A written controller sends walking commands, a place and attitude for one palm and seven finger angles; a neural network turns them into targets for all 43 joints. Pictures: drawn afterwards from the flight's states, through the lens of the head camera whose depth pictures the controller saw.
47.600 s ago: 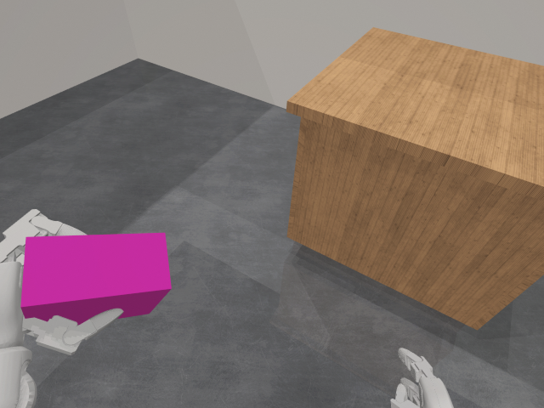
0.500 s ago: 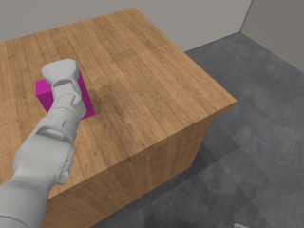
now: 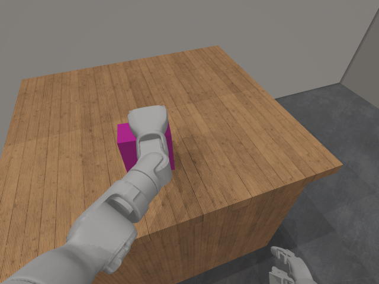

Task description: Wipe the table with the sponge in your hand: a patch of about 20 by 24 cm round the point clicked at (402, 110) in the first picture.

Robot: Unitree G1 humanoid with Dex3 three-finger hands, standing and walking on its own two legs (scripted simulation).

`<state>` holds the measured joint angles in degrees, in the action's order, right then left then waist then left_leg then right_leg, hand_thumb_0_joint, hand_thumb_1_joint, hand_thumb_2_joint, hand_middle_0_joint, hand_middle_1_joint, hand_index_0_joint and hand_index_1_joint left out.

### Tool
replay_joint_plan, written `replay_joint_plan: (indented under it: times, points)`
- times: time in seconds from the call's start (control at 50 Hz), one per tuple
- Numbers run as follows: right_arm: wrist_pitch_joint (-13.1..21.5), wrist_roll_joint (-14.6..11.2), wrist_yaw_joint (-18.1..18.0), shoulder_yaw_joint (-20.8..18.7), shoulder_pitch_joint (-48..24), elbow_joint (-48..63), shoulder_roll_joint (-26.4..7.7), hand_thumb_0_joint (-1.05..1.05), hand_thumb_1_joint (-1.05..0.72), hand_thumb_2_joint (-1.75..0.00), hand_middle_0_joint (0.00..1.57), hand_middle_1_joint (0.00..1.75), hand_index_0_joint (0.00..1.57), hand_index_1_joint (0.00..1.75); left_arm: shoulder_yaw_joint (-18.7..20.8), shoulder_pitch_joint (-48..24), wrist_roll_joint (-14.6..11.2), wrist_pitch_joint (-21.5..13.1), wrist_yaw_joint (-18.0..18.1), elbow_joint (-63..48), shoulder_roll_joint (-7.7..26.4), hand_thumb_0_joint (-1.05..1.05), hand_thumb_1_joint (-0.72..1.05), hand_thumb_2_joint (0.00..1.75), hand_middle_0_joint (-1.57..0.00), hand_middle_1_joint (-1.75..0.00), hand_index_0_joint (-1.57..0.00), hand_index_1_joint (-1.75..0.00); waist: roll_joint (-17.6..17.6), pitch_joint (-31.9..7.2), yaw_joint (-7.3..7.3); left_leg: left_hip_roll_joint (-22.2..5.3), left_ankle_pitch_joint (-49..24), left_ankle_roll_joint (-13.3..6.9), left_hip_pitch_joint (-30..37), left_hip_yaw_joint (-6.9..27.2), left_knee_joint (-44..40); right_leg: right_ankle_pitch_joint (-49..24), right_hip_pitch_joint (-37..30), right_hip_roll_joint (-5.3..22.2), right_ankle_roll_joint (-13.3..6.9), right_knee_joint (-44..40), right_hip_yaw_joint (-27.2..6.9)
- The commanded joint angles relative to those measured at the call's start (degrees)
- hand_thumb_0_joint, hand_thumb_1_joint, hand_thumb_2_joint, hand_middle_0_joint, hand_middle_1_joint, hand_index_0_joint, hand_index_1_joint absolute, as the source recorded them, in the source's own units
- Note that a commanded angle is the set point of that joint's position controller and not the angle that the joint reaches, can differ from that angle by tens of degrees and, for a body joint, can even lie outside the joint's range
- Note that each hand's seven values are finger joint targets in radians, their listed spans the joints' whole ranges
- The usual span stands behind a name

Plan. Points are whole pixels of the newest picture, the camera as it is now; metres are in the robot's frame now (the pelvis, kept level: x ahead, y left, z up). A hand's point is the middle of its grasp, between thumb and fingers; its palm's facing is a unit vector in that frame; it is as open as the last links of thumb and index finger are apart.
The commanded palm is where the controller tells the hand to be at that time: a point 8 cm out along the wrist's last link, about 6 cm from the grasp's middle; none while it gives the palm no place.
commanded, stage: wipe back along the third lane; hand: left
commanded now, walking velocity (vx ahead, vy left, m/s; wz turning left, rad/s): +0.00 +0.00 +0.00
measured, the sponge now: (148, 153) +0.42 +0.15 +0.03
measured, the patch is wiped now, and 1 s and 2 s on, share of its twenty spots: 1.00 1.00 1.00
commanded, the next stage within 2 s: slide back across to the middle lane in 1.06 s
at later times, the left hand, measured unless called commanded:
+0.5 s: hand (159, 148) +0.39 +0.11 +0.09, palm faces +0.03 -0.05 -1.00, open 10.4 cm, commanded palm +0.34 +0.09 +0.13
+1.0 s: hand (167, 167) +0.34 +0.08 +0.09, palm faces +0.04 -0.07 -1.00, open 10.4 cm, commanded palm +0.29 +0.07 +0.13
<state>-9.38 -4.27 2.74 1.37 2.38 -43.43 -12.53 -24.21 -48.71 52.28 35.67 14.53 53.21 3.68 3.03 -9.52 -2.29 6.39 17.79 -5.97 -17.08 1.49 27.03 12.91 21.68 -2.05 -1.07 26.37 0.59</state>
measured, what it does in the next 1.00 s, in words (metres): shifts its weight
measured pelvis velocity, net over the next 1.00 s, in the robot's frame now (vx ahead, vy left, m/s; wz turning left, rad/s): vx -0.02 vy -0.06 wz -0.03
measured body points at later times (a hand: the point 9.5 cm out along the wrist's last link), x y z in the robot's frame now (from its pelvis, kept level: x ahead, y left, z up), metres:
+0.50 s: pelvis +0.00 -0.02 +0.00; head -0.02 -0.04 +0.45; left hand +0.38 +0.11 +0.14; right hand +0.19 -0.24 -0.11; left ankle -0.06 +0.04 -0.74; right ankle +0.00 -0.12 -0.74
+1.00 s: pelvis -0.02 -0.06 +0.00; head -0.06 -0.10 +0.45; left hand +0.33 +0.08 +0.14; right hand +0.21 -0.26 -0.08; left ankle -0.06 +0.04 -0.74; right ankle +0.00 -0.12 -0.74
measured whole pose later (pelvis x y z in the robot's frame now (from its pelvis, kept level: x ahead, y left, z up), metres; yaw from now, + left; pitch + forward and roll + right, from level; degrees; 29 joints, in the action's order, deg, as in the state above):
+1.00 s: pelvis -0.02 -0.06 +0.00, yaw -2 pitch +1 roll +1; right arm -12.9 -5.5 2.8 3.8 -1.5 -38.7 -13.7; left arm -26.8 -27.1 53.9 41.5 8.5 25.6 9.5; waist 4.1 -6.5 -3.7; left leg 2.6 16.1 -1.8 -8.7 0.6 24.0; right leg 10.5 14.3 -5.8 -5.7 24.0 0.0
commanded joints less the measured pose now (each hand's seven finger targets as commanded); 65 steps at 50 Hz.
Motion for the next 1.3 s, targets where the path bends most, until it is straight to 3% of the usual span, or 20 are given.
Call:
replay_joint_plan:
  times: [0.0, 0.04, 0.08, 0.12, 0.16, 0.28, 0.34, 0.58, 0.66, 0.7, 0.74, 0.78, 0.8, 0.84, 0.88, 0.94, 1.06, 1.08, 1.12, 1.28]
  points:
    - [-0.02, 0.01, -0.22, -2.05, -6.47, 7.43, -7.27, 0.0, -0.9, -0.9, 0.2, 0.3, 0.2, 0.3, 1.03, -18.27, -0.67, 0.37, -0.92, -7.98, 0.5, 0.0, 0.1, 1.3, -1.2, -1.6, -1.2, -1.6, -5.28, -14.06, 1.95, -7.93, -37.37, 8.23, 9.69, 3.91, -1.06, -18.99, -6.85, -0.53, -3.32, 1.37, 1.6]
    - [-0.44, -0.13, -0.18, -1.91, -6.94, 7.33, -6.87, 0.0, -0.9, -0.9, 0.2, 0.3, 0.2, 0.3, -1.12, -19.64, -0.21, 1.33, -1.08, -6.96, -2.05, 0.0, 0.1, 1.3, -1.2, -1.6, -1.2, -1.6, -5.31, -11.29, 2.89, -7.71, -34.04, 8.0, 9.11, 3.62, -1.26, -17.04, -5.41, -0.61, -3.41, 0.78, 1.86]
    - [-0.75, -0.06, -0.47, -1.65, -8.12, 7.87, -7.11, 0.0, -0.9, -0.9, 0.2, 0.3, 0.2, 0.3, 2.75, -17.82, -0.65, 1.69, -1.15, -7.81, 1.76, 0.0, 0.1, 1.3, -1.2, -1.6, -1.2, -1.6, -6.49, -12.7, 1.36, -7.38, -32.7, 7.7, 7.91, 2.88, -2.04, -18.19, -8.16, -0.56, -3.76, 0.38, 1.42]
    - [-1.22, -0.1, -0.65, -1.35, -8.49, 8.12, -6.92, 0.0, -0.9, -0.9, 0.2, 0.3, 0.2, 0.3, 0.75, -19.04, -0.24, 2.24, -1.19, -8.87, 0.62, 0.0, 0.1, 1.3, -1.2, -1.6, -1.2, -1.6, -5.64, -13.42, 2.01, -7.06, -32.04, 7.71, 7.95, 2.63, -1.86, -19.22, -9.35, -0.33, -3.74, 0.74, 1.21]
    - [-1.32, -0.21, -0.42, -1.38, -8.79, 8.57, -6.7, 0.0, -0.9, -0.9, 0.2, 0.3, 0.2, 0.3, -1.76, -16.46, -0.03, 2.85, -1.81, -10.04, -2.2, 0.0, 0.1, 1.3, -1.2, -1.6, -1.2, -1.6, -4.68, -13.87, 1.86, -7.06, -33.36, 7.57, 8.66, 2.67, -1.63, -19.91, -9.54, -0.27, -3.81, 0.72, 1.23]
    - [-1.98, -0.28, -0.21, -1.26, -10.92, 10.5, -7.02, 0.0, -0.9, -0.9, 0.2, 0.3, 0.2, 0.3, 0.19, -8.44, -0.93, 3.3, -3.23, -14.99, 0.07, 0.0, 0.1, 1.3, -1.2, -1.6, -1.2, -1.6, -7.37, -14.69, 0.21, -6.64, -31.68, 6.32, 6.48, 1.5, -2.16, -23.89, -14.8, 0.06, -3.96, 0.25, 0.26]
    - [-2.29, -0.57, 0.13, -1.05, -11.72, 11.32, -7.11, 0.0, -0.9, -0.9, 0.2, 0.3, 0.2, 0.3, -2.27, -4.18, -1.34, 4.38, -4.0, -18.09, -1.36, 0.0, 0.1, 1.3, -1.2, -1.6, -1.2, -1.6, -8.84, -12.42, 0.33, -6.17, -27.93, 5.23, 5.73, 0.62, -2.85, -24.41, -16.48, 0.31, -3.59, -0.46, 0.09]
    - [-1.96, -1.11, 0.42, -0.66, -15.12, 13.48, -7.3, 0.0, -0.9, -0.9, 0.2, 0.3, 0.2, 0.3, 0.31, 4.88, -1.64, 6.04, -6.17, -28.53, 3.37, 0.0, 0.1, 1.3, -1.2, -1.6, -1.2, -1.6, -8.44, -9.42, -1.43, -5.32, -20.68, 3.59, 4.0, -0.27, -4.9, -22.06, -20.42, 0.45, -3.68, -2.26, -2.4]
    - [-1.95, -1.48, 0.66, -0.38, -15.68, 13.71, -7.05, 0.0, -0.9, -0.9, 0.2, 0.3, 0.2, 0.3, -2.72, 5.01, -0.95, 6.4, -6.58, -30.28, 1.81, 0.0, 0.1, 1.3, -1.2, -1.6, -1.2, -1.6, -8.4, -6.11, -0.44, -5.16, -16.54, 3.47, 3.57, -0.63, -5.59, -16.76, -18.71, 0.38, -3.33, -3.44, -2.82]
    - [-1.9, -1.41, 0.5, -0.27, -16.31, 13.7, -7.15, 0.0, -0.9, -0.9, 0.2, 0.3, 0.2, 0.3, -0.2, 5.57, -0.75, 6.4, -6.35, -31.18, 4.76, 0.0, 0.1, 1.3, -1.2, -1.6, -1.2, -1.6, -7.66, -5.65, -0.85, -5.15, -15.07, 3.48, 3.15, -0.7, -6.0, -14.72, -19.07, 0.42, -3.34, -3.73, -3.56]
    - [-1.52, -1.45, 0.28, -0.25, -16.02, 13.45, -6.87, 0.0, -0.9, -0.9, 0.2, 0.3, 0.2, 0.3, -1.22, 4.14, -0.79, 6.41, -6.39, -30.57, 3.73, 0.0, 0.1, 1.3, -1.2, -1.6, -1.2, -1.6, -9.35, -4.63, -0.19, -4.88, -13.6, 3.3, 3.0, -0.95, -6.04, -12.85, -18.43, 0.33, -3.0, -4.65, -3.8]
    - [-1.46, -1.47, 0.3, -0.23, -16.78, 13.87, -7.07, 0.0, -0.9, -0.9, 0.2, 0.3, 0.2, 0.3, 1.61, 5.78, -0.66, 6.23, -6.41, -32.2, 6.42, 0.0, 0.1, 1.3, -1.2, -1.6, -1.2, -1.6, -8.33, -5.48, -1.2, -4.9, -13.24, 3.44, 2.51, -0.58, -6.46, -12.1, -19.07, 0.25, -3.27, -4.75, -4.84]
    - [-1.42, -1.33, 0.28, -0.08, -16.78, 13.83, -6.82, 0.0, -0.9, -0.9, 0.2, 0.3, 0.2, 0.3, -1.03, 5.14, -0.46, 6.1, -6.44, -32.25, 4.18, 0.0, 0.1, 1.3, -1.2, -1.6, -1.2, -1.6, -8.03, -5.63, -0.58, -4.65, -13.29, 3.31, 2.84, -1.07, -6.05, -12.45, -19.42, 0.51, -3.04, -4.39, -4.46]
    - [-1.2, -1.32, 0.29, -0.17, -16.55, 13.93, -6.79, 0.0, -0.9, -0.9, 0.2, 0.3, 0.2, 0.3, -1.03, 6.69, -0.25, 6.0, -6.53, -32.14, 4.27, 0.0, 0.1, 1.3, -1.2, -1.6, -1.2, -1.6, -9.06, -5.73, -0.57, -4.52, -12.76, 3.27, 2.42, -1.18, -5.96, -12.05, -19.76, 0.51, -2.85, -4.83, -5.07]
    - [-1.22, -1.25, 0.15, -0.14, -17.17, 14.25, -6.92, 0.0, -0.9, -0.9, 0.2, 0.3, 0.2, 0.3, 2.55, 7.46, -0.52, 5.72, -6.63, -33.5, 7.88, 0.0, 0.1, 1.3, -1.2, -1.6, -1.2, -1.6, -8.68, -6.07, -1.27, -4.4, -11.91, 3.27, 1.62, -1.05, -6.17, -11.21, -20.59, 0.48, -2.85, -5.41, -6.42]
    - [-0.97, -1.26, -0.2, 0.02, -16.85, 14.04, -6.85, 0.0, -0.9, -0.9, 0.2, 0.3, 0.2, 0.3, 0.71, 8.64, -0.1, 5.67, -6.81, -32.99, 6.71, 0.0, 0.1, 1.3, -1.2, -1.6, -1.2, -1.6, -9.28, -4.45, -0.43, -4.2, -11.04, 3.3, 0.91, -1.62, -5.87, -10.51, -20.4, 0.86, -2.45, -5.94, -7.35]
    - [-0.46, -1.33, 0.15, -0.21, -17.21, 14.95, -6.83, 0.0, -0.9, -0.9, 0.2, 0.3, 0.2, 0.3, -0.35, 13.15, -0.2, 5.5, -7.68, -36.6, 6.22, 0.0, 0.1, 1.3, -1.2, -1.6, -1.2, -1.6, -8.57, -5.58, -0.88, -3.87, -11.55, 3.12, 1.11, -1.87, -5.18, -11.49, -21.62, 1.04, -2.25, -5.93, -8.2]
    - [-0.47, -1.38, 0.29, -0.31, -17.52, 15.26, -6.99, 0.0, -0.9, -0.9, 0.2, 0.3, 0.2, 0.3, 1.81, 13.85, -0.52, 5.2, -7.74, -38.28, 8.08, 0.0, 0.1, 1.3, -1.2, -1.6, -1.2, -1.6, -8.52, -6.81, -1.35, -3.91, -11.62, 3.11, 0.89, -1.6, -5.28, -11.48, -22.19, 0.89, -2.38, -5.74, -8.67]
    - [-0.26, -1.33, 0.64, -0.44, -17.44, 15.66, -6.83, 0.0, -0.9, -0.9, 0.2, 0.3, 0.2, 0.3, -1.43, 16.89, -0.65, 5.14, -7.95, -39.35, 5.09, 0.0, 0.1, 1.3, -1.2, -1.6, -1.2, -1.6, -9.47, -6.85, -1.26, -3.78, -12.41, 2.91, 1.28, -1.91, -4.69, -13.18, -22.68, 1.05, -2.13, -5.16, -7.97]
    - [0.63, -1.3, -0.12, -0.37, -19.13, 15.39, -7.13, 0.0, -0.9, -0.9, 0.2, 0.3, 0.2, 0.3, 6.35, 17.78, -0.89, 5.18, -7.71, -46.31, 13.84, 0.0, 0.1, 1.3, -1.2, -1.6, -1.2, -1.6, -10.35, -4.83, -2.3, -3.59, -10.52, 2.85, 0.92, -1.89, -5.39, -10.05, -23.56, 1.26, -1.68, -6.95, -11.09]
